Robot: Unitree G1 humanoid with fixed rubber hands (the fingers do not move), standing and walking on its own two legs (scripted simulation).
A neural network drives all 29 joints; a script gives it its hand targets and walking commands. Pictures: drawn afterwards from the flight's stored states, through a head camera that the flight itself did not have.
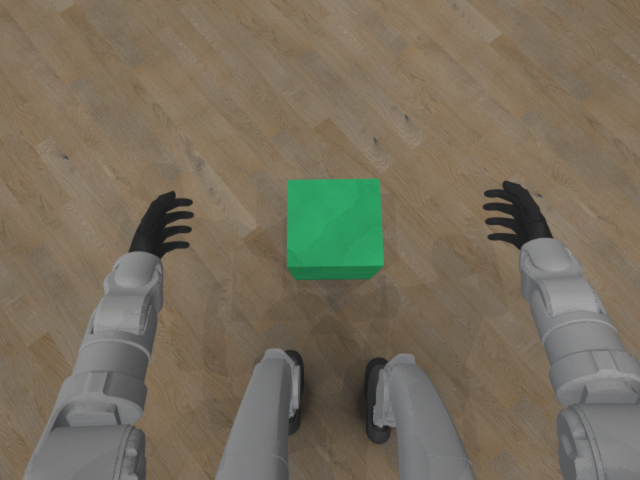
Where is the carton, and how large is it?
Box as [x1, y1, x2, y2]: [287, 179, 383, 279]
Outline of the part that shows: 288,180 287,267 294,278 370,278 383,265 379,179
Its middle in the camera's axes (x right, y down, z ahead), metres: +0.03 -0.01 +0.98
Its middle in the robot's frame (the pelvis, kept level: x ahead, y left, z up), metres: +0.50 +0.01 -0.57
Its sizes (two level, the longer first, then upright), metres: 0.210 0.200 0.250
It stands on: the floor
